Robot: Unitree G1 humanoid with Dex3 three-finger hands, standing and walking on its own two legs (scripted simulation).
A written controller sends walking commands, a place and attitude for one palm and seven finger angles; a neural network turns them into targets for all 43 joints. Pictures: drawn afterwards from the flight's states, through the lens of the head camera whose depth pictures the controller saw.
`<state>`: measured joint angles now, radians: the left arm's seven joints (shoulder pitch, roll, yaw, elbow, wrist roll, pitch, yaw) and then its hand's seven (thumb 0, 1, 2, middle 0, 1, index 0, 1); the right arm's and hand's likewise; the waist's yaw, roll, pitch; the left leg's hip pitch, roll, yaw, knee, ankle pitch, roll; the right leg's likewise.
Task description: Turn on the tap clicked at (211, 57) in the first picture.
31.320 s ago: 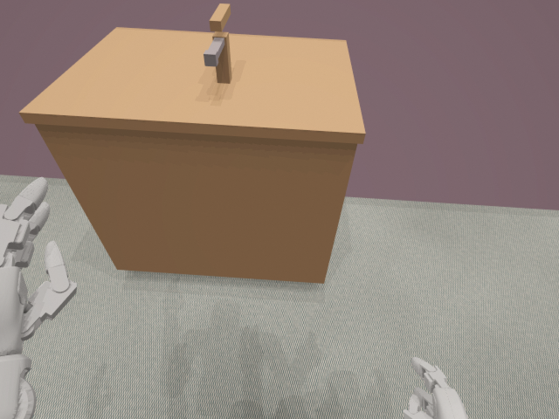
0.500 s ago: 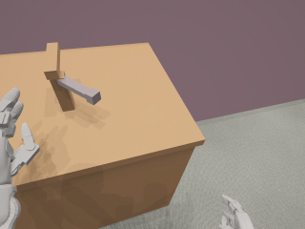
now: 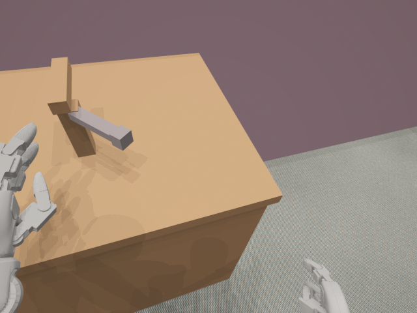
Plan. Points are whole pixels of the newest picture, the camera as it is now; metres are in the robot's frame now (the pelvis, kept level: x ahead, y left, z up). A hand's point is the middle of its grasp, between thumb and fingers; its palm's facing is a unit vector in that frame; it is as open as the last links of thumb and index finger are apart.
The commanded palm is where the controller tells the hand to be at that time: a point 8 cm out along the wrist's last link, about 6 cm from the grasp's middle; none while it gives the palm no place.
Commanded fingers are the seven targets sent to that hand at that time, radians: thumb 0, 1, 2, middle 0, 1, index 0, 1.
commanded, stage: look again from close up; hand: left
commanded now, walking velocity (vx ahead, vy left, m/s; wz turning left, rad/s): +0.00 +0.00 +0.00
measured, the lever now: (121, 137) +0.36 +0.20 +0.14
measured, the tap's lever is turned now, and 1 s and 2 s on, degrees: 41 41 41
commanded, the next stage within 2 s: shuffle to correct the standing spot in 0.28 s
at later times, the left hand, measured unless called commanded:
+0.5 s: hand (67, 204) +0.21 +0.22 +0.16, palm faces +0.40 -0.85 -0.34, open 7.4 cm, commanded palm +0.16 +0.26 +0.17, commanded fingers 0.00 0.90 0.90 -0.20 -0.30 -0.20 -0.30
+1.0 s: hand (93, 245) +0.17 +0.17 +0.16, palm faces +0.37 -0.85 -0.39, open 7.4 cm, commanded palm +0.12 +0.21 +0.17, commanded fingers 0.00 0.90 0.90 -0.20 -0.30 -0.20 -0.30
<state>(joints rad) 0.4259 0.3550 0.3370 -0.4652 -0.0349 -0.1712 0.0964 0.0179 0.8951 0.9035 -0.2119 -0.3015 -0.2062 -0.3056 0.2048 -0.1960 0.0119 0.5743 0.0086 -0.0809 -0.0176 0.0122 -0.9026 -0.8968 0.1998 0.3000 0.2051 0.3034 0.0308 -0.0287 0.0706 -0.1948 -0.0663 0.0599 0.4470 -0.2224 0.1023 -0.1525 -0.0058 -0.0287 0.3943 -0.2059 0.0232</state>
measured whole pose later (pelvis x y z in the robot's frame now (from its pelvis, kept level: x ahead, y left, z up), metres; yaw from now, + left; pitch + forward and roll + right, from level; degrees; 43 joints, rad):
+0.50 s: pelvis +0.00 -0.02 +0.00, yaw +0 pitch -2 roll -1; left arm 0.41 0.35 0.33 -0.48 -0.05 -0.17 0.12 0.02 0.89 0.90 -0.21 -0.30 -0.21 -0.31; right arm 0.21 -0.19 0.02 0.58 0.01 -0.09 -0.04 0.01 -0.90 -0.90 0.20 0.30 0.21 0.30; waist 0.04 -0.02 0.07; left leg -0.19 -0.04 0.05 0.43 -0.21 0.07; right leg -0.15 0.02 -0.04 0.38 -0.20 -0.01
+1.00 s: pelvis -0.05 -0.07 +0.00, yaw -2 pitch +1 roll +0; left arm 0.51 0.36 0.37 -0.57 -0.07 -0.18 0.13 0.02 0.89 0.90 -0.22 -0.30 -0.21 -0.31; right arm 0.20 -0.19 0.00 0.60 0.01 -0.06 -0.04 0.01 -0.90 -0.90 0.20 0.30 0.20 0.30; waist 0.03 -0.02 0.06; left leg -0.37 -0.02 0.00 0.78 -0.37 0.01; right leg -0.31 0.07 -0.04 0.45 -0.16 -0.08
